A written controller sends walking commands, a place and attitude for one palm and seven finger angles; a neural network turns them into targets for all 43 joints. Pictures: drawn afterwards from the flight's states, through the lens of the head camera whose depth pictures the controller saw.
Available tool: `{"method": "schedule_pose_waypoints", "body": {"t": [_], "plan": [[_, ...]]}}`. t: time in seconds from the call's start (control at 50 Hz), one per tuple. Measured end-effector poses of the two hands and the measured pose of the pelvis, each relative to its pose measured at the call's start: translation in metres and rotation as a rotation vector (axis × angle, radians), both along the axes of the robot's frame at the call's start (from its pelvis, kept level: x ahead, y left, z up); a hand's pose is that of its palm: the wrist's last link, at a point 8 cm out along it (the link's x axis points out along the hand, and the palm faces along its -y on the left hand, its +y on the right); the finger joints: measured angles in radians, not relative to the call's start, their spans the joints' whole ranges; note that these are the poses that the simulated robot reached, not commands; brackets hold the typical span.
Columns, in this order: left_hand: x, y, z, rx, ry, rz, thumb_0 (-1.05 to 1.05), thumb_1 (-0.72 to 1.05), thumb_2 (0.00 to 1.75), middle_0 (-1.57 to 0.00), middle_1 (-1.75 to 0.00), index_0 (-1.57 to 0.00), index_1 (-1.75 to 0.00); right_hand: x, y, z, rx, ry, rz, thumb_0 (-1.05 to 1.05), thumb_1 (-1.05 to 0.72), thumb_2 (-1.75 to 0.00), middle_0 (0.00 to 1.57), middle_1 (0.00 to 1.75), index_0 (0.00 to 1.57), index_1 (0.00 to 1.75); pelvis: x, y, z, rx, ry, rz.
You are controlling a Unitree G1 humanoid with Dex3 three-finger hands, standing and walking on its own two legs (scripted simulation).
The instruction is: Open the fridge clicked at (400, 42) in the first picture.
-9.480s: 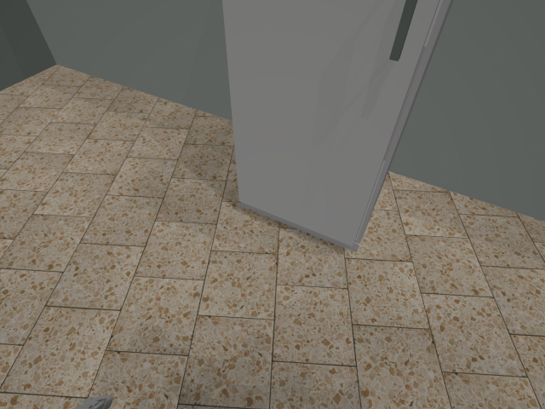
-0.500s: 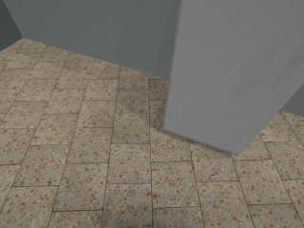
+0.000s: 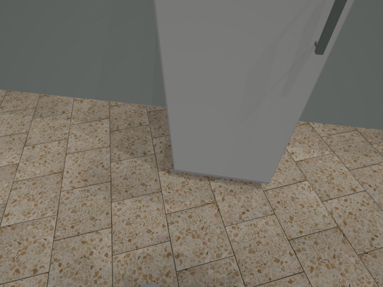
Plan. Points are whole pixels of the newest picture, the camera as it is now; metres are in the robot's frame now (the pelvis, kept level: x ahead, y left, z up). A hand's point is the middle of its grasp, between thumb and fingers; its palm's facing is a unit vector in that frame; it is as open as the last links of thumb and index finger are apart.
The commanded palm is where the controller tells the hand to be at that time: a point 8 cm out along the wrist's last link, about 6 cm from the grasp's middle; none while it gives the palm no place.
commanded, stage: take the last steps up to it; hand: right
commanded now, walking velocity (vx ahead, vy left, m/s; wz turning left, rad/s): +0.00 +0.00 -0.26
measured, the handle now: (336, 3) +0.76 -0.33 +0.25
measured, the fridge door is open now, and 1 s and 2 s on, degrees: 0 0 0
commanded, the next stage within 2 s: come to a stop and stand still in 1.16 s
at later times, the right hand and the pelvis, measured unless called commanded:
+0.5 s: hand out of the picture -0.07 -0.17 -0.16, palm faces +0.27 +0.94 -0.23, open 7.4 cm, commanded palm none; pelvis +0.01 +0.00 +0.01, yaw -10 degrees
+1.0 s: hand out of the picture +0.18 -0.33 -0.17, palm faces +0.21 +0.96 -0.19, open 7.4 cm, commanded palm none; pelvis +0.13 -0.13 +0.00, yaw -9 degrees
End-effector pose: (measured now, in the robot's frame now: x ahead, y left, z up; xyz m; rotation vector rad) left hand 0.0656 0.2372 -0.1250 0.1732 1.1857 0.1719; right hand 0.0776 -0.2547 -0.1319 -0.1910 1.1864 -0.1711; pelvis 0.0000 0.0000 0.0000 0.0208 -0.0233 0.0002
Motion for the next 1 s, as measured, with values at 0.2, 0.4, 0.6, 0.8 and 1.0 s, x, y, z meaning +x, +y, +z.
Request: {"method": "schedule_pose_waypoints", "body": {"t": [0.2,0.4,0.6,0.8,1.0], "plan": [[-0.044,0.03,-0.034,-0.061,0.135,0.004,0.0,0.91,0.9,-0.2,-0.3,-0.21,-0.3,-0.019,0.046,0.009,-0.016,-0.065,-0.037,0.0,-0.91,-0.9,0.2,0.3,0.2,0.3,-0.009,0.031,-0.008,-0.032,-0.008,-0.069],[-0.032,0.04,-0.019,-0.037,0.193,-0.079,0.0,0.91,0.9,-0.19,-0.3,-0.2,-0.3,-0.112,0.05,0.012,0.009,0.096,-0.206,0.0,-0.91,-0.9,0.2,0.3,0.2,0.3,0.002,0.023,0.006,-0.058,-0.005,-0.142],[0.077,-0.041,-0.008,-0.018,0.064,-0.248,0.0,0.91,0.9,-0.19,-0.3,-0.2,-0.3,-0.197,0.023,-0.004,0.093,0.345,-0.367,0.0,-0.91,-0.9,0.2,0.3,0.2,0.3,0.03,-0.038,-0.001,-0.031,0.014,-0.191],[0.122,-0.129,-0.001,-0.015,-0.098,-0.17,-0.02,0.94,0.9,-0.2,-0.3,-0.21,-0.3,-0.116,-0.064,-0.021,0.109,0.326,-0.281,0.01,-0.91,-0.9,0.2,0.3,0.2,0.3,0.072,-0.104,-0.005,-0.02,-0.006,-0.154],[0.072,-0.14,-0.017,-0.021,0.173,-0.069,-0.01,0.93,0.9,-0.2,-0.3,-0.2,-0.3,0.082,-0.119,-0.005,0.05,-0.013,-0.179,0.0,-0.91,-0.9,0.2,0.3,0.19,0.3,0.135,-0.13,-0.002,-0.054,0.001,-0.152]]}}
